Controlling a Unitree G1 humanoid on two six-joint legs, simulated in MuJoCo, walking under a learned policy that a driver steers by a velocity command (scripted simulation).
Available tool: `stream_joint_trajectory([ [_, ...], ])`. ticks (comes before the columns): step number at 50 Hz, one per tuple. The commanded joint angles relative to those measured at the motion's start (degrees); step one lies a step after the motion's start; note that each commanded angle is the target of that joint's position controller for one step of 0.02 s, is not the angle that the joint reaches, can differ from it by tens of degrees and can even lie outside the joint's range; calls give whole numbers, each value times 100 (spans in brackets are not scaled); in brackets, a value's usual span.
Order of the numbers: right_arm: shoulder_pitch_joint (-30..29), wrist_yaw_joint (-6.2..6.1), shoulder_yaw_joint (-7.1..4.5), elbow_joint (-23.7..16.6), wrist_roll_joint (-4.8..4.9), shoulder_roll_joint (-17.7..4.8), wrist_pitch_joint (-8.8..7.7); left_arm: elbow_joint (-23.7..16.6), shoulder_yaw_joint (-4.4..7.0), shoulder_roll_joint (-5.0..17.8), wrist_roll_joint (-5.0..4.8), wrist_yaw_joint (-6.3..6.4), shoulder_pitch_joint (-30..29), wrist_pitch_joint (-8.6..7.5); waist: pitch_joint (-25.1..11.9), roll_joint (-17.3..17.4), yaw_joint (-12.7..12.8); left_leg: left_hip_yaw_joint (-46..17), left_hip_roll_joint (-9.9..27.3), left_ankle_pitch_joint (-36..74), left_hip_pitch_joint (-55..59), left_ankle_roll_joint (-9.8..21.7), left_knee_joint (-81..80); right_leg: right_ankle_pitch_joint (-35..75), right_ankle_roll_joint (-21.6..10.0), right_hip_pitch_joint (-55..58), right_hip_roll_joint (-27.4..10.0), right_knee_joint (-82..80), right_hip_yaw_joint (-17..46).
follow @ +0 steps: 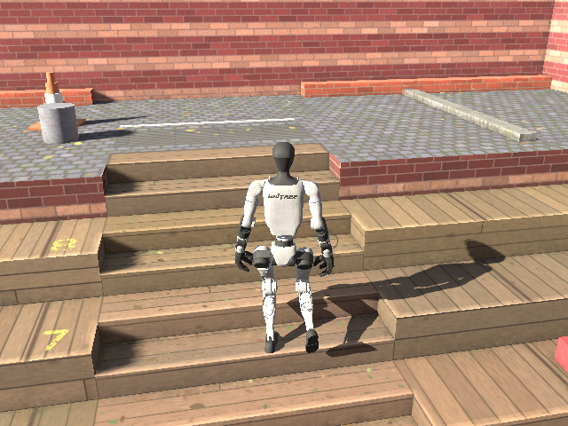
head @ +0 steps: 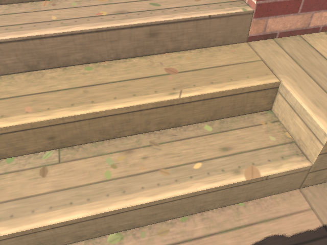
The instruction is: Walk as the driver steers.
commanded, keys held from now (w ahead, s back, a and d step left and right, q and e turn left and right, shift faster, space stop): w+q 1.00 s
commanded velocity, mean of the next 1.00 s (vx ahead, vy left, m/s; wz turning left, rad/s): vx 0.50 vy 0.00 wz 0.59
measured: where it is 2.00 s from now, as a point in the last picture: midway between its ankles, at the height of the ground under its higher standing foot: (85, 100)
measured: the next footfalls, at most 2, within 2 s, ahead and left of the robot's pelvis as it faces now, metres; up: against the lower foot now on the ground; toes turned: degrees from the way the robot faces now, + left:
right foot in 0.32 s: +0.41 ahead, -0.16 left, +0.15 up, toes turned +8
left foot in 0.98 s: +0.63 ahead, +0.19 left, +0.30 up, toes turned +37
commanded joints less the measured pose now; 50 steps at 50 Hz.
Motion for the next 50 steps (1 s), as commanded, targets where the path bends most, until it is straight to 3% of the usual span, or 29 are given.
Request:
stream_joint_trajectory([
  [1, -274, 43, 179, 242, 39, 256, -32, -647, -170, -250, 20, 156, -450, 3, 267, 198, 595, -3238, 1118, 773, 1309, 1159, -3133, -476, -313, -2910, 146, 2020, 387],
  [5, -285, 67, 225, 285, -200, 29, -300, -931, -166, 62, -162, 303, -1006, 97, 477, 164, 592, -2013, 888, 1529, 436, 855, -3597, -849, -30, -2455, -352, 963, -425],
  [6, 368, 3, 238, 539, -292, -8, -326, -1118, -261, -82, -194, 345, -1337, 82, 449, 699, 340, -2194, 960, 1671, 591, 893, -3617, -1605, -15, -2733, -232, 1979, -543],
  [7, 1095, -60, 256, 830, -308, 75, -317, -1314, -325, -181, -169, 387, -1740, 64, 490, 708, 113, -2556, 1173, 1664, 1424, 882, -3542, -2297, -76, -3577, -221, 2227, -342],
  [9, 1957, -105, 251, 1187, -435, 156, -320, -1747, -441, -166, -213, 454, -2544, 30, 730, 599, -253, -3038, 1605, 1482, 3080, 818, -3497, -3181, -229, -5270, -286, 1882, 71],
  [10, 2151, -56, 262, 1231, -447, 85, -396, -2020, -460, -158, -158, 497, -3045, 53, 568, 133, -277, -3020, 1537, 1269, 3281, 650, -3537, -2533, -136, -5041, -508, 351, -166],
  [11, 1871, -4, 223, 1018, -364, 0, -421, -2131, -466, -182, -133, 506, -3271, 76, 616, 246, -236, -2849, 1419, 1112, 2569, 670, -3855, -2023, -78, -4201, -632, -466, -459],
  [12, 750, 206, 169, 469, -116, -240, -347, -2395, -544, -358, -108, 435, -3746, 214, 833, 278, 136, -2452, 1405, 914, 40, 779, -5173, -2643, 145, -1384, -573, -1831, -1182],
  [13, 696, 263, 156, 164, 60, -400, -428, -2526, -555, -664, -191, 303, -3779, 242, 953, 1051, 181, -2683, 1640, 1407, -1346, 1004, -5618, -2410, 491, 390, -380, -1199, -1670],
  [14, 464, 308, 102, 124, 65, -650, -446, -2288, -556, -656, -273, 189, -2958, 316, 800, 1077, 529, -2459, 1822, 3402, -1041, 925, -5215, -1242, 534, 907, -206, -1014, -1543],
  [16, 355, 325, -240, -164, 338, -1382, -576, -1887, -76, 537, -380, 192, -1642, 305, -184, 916, 1163, -1855, 1440, 8604, 1394, 454, -3490, -1594, 401, 1566, 522, -3301, -1573],
  [17, 623, 322, -188, -107, 114, -697, -622, -1399, 68, 881, -214, 293, -23, 204, -1621, 73, 1246, -1868, 992, 7135, 1108, 84, -1204, 788, -380, 3601, -305, -3984, 316],
  [18, 1675, 430, 32, -34, -164, 362, -603, -1051, 92, 1107, -124, 282, 1123, 161, -2731, -1727, 1081, -1828, -179, 1624, -1031, 13, 769, -618, -1456, 5517, -2049, -6125, 4105],
  [19, 924, 458, -185, 192, 40, -73, -441, -792, 105, 1078, -53, 359, 1762, 152, -1123, -1466, 1647, -2465, -69, 2111, -2139, 33, 3616, -4167, -1021, 4268, -2010, -7216, 5398],
  [20, 580, 448, -189, 238, 66, 15, -408, -517, 120, 1093, -214, 339, 1229, 30, 301, -1284, 1290, -2020, 248, 2734, -2867, 159, 4375, -5812, -698, 2910, -1770, -7314, 4543],
  [21, 645, 352, -181, 344, 51, 39, -362, -507, 105, 751, -329, 328, 187, -17, 429, -715, 717, -1576, 547, 3048, -2462, 230, 4648, -4954, -707, 1925, -1828, -7093, 3382],
  [22, 530, 255, -145, 343, -46, 128, -327, -357, -62, -40, -297, 331, -131, 44, 272, 254, 487, -1474, 671, 3252, -2166, 391, 4729, -3971, -630, 1496, -1866, -6853, 2518],
  [23, 317, 268, -65, 329, -31, 240, -254, -256, -222, -754, -238, 363, -480, 96, 207, 466, 252, -1436, 853, 3469, -1989, 528, 4845, -3197, -486, 1178, -1821, -6940, 1995],
  [25, 21, 305, -14, 318, 153, 318, -126, -157, -297, -1168, -267, 499, -650, 71, 293, 258, 69, -1586, 950, 3269, -2224, 730, 4753, -2166, -202, 1129, -1559, -7196, 989],
  [29, -599, 462, 99, 50, 276, 105, -127, 108, -148, -675, 32, 327, -236, 21, 429, 284, 87, -1226, 912, 3144, -2998, 826, 5179, -1520, -91, 1545, -1368, -7886, -635],
  [32, -843, 507, 90, 57, 181, -79, -103, 484, -229, -642, 167, 264, 580, -31, 581, 13, 280, -1069, 801, 2868, -3995, 991, 6486, -1040, -330, 2375, -1352, -8038, -1115],
  [34, -1337, 412, 198, -144, 187, -9, -89, 822, -301, -649, 298, 222, 1328, -11, 723, 266, 492, -1194, 810, 2783, -5007, 1157, 6407, -823, -347, 3329, -1488, -7995, -1172],
  [40, -2499, 252, 398, -800, 264, 173, 50, 1281, -447, -788, 542, 300, 2471, -59, 1008, 53, 805, -773, 1079, 2785, -6043, 1148, 5512, 705, -343, 4814, -1737, -8423, -1446],
  [42, -3062, 155, 382, -1109, 353, 159, 192, 1412, -476, -830, 611, 145, 2768, -46, 1038, 182, 868, -658, 1186, 3048, -5962, 1061, 4170, 975, -234, 5064, -1871, -8701, -1627],
  [45, -3751, 249, 366, -1497, 259, 218, 554, 1098, -425, -448, 199, -89, 2057, -113, 982, -205, 493, 747, 1261, 1781, -3252, 972, 2990, 2780, -24, 3330, -1708, -9328, -2641],
  [46, -3669, 332, 277, -1546, 306, 71, 578, 1059, -365, -173, 75, -63, 1974, -216, 864, -252, 258, 1225, 950, 1709, -2228, 900, 2817, 5543, 23, 2848, -1609, -8974, -2893],
  [47, -3196, 377, 240, -1479, 301, 147, 509, 936, -311, 263, -7, 6, 2088, -371, 833, -764, -6, 1220, 690, 1313, -1471, 692, 2585, 7569, 79, 3197, -1892, -8486, -2920],
  [49, -2180, 360, 134, -1243, 310, -37, 405, 874, -55, 931, -155, 79, 1916, -449, 854, -1125, -420, 1127, 153, 687, -868, 545, 740, 8721, 98, 4278, -2078, -7584, -2703],
  [50, -1358, 241, 18, -1002, 346, -270, 305, 708, 49, 1155, -29, 19, 1413, -436, 612, -1326, -712, 946, -28, 1128, 147, 517, 112, 9079, 176, 4209, -2050, -6838, -2664],
])
Velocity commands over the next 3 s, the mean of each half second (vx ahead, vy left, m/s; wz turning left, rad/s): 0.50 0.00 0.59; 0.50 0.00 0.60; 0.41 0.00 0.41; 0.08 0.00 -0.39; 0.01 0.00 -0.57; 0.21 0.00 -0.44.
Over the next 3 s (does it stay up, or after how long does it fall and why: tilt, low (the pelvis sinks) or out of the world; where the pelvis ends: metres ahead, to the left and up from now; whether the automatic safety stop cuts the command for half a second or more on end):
stays up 0.99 0.28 0.52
